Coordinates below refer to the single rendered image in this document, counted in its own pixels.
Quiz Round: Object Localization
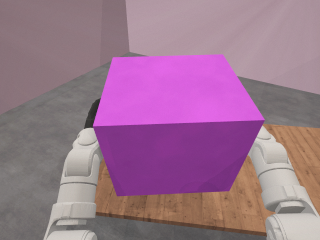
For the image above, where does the robot left forearm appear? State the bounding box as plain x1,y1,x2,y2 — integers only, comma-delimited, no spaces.
43,128,104,240

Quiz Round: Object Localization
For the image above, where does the robot right forearm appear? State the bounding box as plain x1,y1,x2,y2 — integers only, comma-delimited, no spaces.
248,126,320,220

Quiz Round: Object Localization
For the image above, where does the robot left upper arm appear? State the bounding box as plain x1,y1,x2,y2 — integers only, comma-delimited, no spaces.
46,230,98,240

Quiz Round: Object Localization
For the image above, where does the table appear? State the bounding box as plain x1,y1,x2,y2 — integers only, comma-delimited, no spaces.
94,124,320,237

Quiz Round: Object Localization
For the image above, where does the carton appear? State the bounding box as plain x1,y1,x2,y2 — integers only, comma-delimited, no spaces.
93,54,265,197

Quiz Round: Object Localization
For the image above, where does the robot right upper arm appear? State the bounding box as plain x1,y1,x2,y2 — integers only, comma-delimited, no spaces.
265,213,320,240

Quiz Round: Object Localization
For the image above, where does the robot left hand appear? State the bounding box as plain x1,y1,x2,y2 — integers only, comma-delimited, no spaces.
84,98,101,129

